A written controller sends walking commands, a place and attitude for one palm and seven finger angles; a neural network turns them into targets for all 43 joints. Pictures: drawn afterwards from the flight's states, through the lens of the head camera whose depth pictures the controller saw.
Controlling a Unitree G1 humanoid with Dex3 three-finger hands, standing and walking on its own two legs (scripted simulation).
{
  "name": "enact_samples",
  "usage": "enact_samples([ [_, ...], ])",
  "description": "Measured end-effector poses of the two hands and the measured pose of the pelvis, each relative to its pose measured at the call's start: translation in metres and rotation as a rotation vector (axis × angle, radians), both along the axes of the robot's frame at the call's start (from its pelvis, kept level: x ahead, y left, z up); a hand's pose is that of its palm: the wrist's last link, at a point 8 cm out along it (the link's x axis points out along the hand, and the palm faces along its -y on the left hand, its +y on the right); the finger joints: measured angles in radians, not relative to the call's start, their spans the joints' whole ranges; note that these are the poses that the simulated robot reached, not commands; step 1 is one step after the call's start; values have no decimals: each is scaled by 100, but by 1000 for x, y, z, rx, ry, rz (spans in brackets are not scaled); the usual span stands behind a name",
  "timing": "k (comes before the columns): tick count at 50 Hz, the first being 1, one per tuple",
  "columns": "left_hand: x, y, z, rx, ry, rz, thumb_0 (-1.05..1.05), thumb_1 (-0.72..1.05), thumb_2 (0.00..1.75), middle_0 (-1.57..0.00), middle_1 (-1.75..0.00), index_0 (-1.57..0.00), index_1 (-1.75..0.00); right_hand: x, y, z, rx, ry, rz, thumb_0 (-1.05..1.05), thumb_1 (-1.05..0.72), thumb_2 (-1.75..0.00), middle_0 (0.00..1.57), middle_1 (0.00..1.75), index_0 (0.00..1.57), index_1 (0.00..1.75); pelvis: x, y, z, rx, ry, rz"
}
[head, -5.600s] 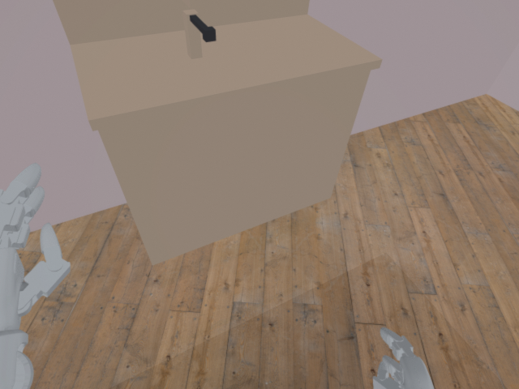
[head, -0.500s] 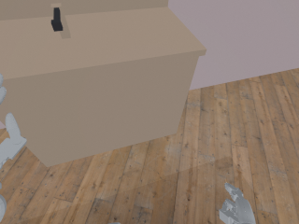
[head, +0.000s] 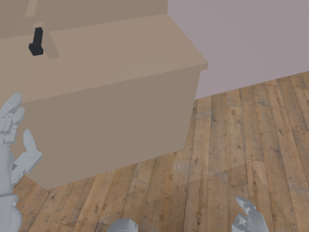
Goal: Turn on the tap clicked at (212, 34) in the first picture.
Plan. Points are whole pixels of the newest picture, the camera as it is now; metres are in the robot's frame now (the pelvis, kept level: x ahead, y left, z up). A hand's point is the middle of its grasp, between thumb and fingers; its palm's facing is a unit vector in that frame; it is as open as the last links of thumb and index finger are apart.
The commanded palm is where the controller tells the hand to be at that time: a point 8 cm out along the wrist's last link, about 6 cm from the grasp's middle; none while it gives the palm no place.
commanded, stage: take the last steps up to it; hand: left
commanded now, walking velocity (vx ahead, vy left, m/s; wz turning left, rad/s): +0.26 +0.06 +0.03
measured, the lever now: (36, 49) +0.58 +0.40 +0.16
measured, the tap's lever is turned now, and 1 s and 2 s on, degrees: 0 0 0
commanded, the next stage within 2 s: come to a stop and stand still in 0.58 s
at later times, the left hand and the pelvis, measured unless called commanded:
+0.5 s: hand (43, 111) +0.31 +0.24 +0.19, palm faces +0.38 -0.82 -0.43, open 7.5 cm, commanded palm +0.25 +0.29 +0.18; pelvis +0.09 +0.01 +0.00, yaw +0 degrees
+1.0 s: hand (54, 101) +0.34 +0.24 +0.18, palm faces +0.38 -0.82 -0.43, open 7.4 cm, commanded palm +0.29 +0.28 +0.18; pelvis +0.13 +0.00 +0.00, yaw +0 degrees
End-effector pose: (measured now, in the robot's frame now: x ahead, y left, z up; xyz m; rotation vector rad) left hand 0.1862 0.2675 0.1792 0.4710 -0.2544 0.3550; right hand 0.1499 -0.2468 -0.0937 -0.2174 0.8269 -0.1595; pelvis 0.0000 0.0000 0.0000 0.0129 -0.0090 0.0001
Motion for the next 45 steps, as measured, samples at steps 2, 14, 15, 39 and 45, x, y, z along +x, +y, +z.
enact_samples([
  [2, 9, -4, 5, 18, 2, -33, 2, 88, 90, -22, -31, -21, -30, 7, -9, 10, -27, -6, -20, 1, -91, -90, 20, 30, 20, 30, 8, -1, 4, 4, 6, 3],
  [14, 55, 41, 15, 71, -131, -13, 1, 88, 90, -22, -31, -21, -30, 63, 19, 17, -64, -58, -49, 1, -91, -90, 19, 30, 20, 30, 67, 26, -9, 1, -12, -9],
  [15, 61, 45, 13, 59, -125, -1, 1, 88, 90, -22, -31, -21, -30, 69, 27, 16, -45, -62, -38, 1, -91, -90, 19, 30, 20, 30, 69, 26, -8, -3, -11, -4],
  [39, 115, -11, 3, 16, 35, 38, 2, 88, 90, -21, -30, -21, -30, 130, -12, 6, 11, -10, 25, 1, -90, -90, 20, 30, 20, 30, 125, -18, 6, 28, -6, 14],
  [45, 118, -14, 13, 50, -6, -45, 2, 88, 90, -22, -31, -21, -30, 137, -27, 24, -74, -51, -3, 1, -91, -90, 19, 30, 20, 30, 128, -10, 4, 10, -11, 13],
])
